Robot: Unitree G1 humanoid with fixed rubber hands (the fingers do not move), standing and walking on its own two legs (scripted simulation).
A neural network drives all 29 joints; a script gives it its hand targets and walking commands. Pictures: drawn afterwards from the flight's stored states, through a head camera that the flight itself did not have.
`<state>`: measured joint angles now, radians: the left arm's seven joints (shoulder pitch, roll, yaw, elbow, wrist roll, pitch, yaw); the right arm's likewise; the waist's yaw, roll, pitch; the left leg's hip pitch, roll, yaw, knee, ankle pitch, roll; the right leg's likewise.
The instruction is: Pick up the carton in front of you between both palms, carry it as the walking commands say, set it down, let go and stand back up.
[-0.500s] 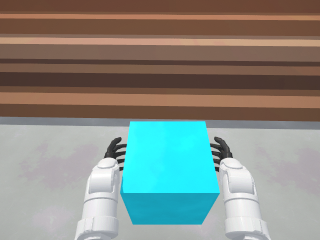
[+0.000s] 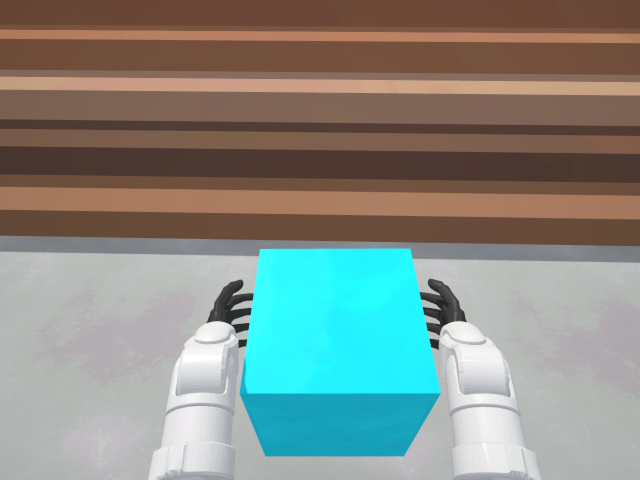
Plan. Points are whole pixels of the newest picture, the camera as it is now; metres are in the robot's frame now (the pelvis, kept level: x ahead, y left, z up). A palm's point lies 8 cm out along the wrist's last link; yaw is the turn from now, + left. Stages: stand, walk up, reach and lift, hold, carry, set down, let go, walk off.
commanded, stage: hold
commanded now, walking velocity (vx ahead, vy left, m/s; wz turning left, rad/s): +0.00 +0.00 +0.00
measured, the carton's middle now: (334, 356) +0.30 +0.00 -0.03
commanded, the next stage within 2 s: carry in 0.22 s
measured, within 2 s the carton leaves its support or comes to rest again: neither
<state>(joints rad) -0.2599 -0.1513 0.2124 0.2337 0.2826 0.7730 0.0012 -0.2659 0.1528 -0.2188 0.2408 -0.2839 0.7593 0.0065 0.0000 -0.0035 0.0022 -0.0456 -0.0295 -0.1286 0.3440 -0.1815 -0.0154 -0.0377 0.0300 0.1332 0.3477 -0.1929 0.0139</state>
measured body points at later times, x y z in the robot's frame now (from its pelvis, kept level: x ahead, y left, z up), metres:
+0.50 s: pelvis +0.04 -0.01 -0.01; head +0.01 -0.02 +0.44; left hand +0.34 +0.13 +0.06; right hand +0.34 -0.17 +0.06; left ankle +0.02 +0.12 -0.74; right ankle +0.01 -0.14 -0.75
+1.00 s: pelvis +0.29 -0.05 +0.00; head +0.30 -0.05 +0.45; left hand +0.57 +0.11 +0.08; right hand +0.58 -0.19 +0.08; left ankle +0.26 +0.08 -0.68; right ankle +0.22 -0.11 -0.75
